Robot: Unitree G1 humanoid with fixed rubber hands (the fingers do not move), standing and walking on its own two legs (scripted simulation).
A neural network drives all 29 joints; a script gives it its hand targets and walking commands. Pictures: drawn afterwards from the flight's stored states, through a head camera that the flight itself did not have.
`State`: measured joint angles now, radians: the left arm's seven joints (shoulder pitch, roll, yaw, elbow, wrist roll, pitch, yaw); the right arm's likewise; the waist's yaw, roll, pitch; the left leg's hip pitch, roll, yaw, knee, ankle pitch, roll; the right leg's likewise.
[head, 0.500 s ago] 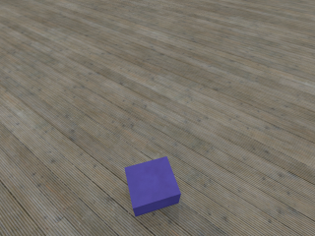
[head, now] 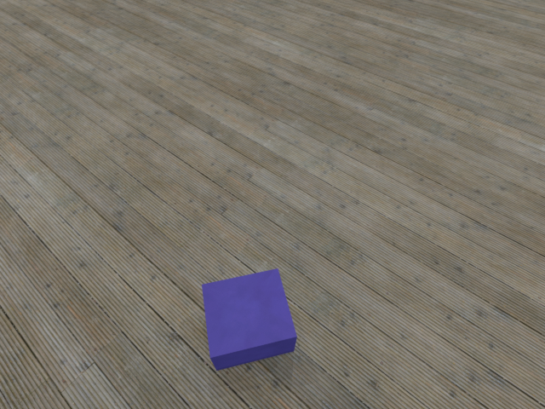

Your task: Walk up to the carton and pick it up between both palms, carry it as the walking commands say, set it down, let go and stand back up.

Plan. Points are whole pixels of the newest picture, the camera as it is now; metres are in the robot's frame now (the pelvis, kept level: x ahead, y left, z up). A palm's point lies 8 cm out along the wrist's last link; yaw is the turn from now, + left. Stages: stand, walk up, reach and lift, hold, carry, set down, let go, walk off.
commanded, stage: walk up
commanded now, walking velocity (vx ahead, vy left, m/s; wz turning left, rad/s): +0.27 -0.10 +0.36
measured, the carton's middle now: (248, 318) +0.50 +0.09 -0.69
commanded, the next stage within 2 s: none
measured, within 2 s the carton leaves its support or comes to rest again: neither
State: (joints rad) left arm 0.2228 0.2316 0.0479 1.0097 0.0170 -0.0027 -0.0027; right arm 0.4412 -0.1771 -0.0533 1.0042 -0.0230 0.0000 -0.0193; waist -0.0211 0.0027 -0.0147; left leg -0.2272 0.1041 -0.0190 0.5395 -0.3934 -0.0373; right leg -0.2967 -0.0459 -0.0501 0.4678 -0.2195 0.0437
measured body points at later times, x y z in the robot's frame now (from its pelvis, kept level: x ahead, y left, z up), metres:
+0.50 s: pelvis +0.08 +0.04 -0.02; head +0.12 +0.07 +0.43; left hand +0.11 +0.30 -0.18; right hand +0.16 -0.22 -0.15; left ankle +0.15 +0.16 -0.74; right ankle +0.02 -0.09 -0.70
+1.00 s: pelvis +0.08 +0.03 +0.01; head +0.12 +0.01 +0.46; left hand +0.09 +0.29 -0.13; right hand +0.17 -0.21 -0.15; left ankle +0.06 +0.18 -0.67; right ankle +0.07 -0.08 -0.74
